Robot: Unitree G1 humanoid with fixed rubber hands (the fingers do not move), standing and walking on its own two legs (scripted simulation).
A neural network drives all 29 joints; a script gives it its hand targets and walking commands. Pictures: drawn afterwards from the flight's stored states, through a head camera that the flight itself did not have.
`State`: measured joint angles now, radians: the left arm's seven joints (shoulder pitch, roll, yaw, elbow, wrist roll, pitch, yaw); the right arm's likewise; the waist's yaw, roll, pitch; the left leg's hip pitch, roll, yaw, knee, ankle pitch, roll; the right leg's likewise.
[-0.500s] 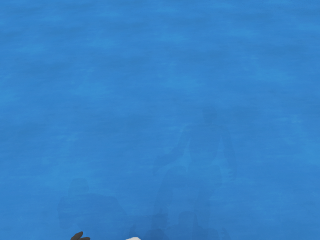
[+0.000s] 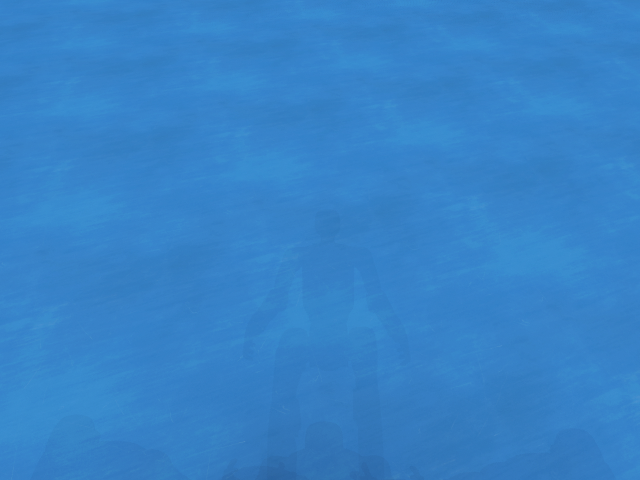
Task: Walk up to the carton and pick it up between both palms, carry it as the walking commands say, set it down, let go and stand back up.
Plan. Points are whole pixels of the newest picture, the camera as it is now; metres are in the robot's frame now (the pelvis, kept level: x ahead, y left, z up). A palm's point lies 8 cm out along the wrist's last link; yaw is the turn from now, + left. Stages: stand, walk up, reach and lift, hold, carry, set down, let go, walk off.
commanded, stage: walk up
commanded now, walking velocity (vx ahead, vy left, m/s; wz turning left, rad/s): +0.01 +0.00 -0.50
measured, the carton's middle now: out of the picture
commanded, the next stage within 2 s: none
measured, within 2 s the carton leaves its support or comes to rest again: neither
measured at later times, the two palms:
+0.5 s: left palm out of the picture +0.09 +0.22 -0.14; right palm out of the picture +0.05 -0.31 -0.11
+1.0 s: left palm (260, 439) +0.21 +0.10 -0.11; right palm out of the picture -0.13 -0.30 -0.15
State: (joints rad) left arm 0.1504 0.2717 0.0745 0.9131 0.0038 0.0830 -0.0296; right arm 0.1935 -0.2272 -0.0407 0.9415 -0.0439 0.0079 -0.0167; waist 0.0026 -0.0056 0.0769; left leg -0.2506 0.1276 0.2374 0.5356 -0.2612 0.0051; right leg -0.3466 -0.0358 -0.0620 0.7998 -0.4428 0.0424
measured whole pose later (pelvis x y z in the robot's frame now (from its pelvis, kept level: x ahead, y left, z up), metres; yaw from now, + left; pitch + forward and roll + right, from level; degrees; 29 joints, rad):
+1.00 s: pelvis -0.02 -0.06 -0.01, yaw -30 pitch -1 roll +0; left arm 0.10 0.23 0.06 0.89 0.01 0.03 -0.02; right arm 0.24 -0.27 -0.08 0.94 -0.02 0.05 -0.01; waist -0.03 0.07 0.10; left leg -0.33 0.13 0.12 0.94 -0.53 -0.06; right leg -0.28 0.02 -0.06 0.60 -0.31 -0.04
